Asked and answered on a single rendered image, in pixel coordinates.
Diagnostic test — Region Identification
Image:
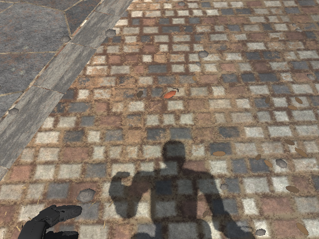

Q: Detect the robot left hand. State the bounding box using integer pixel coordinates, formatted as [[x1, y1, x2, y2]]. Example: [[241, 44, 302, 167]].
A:
[[18, 204, 83, 239]]

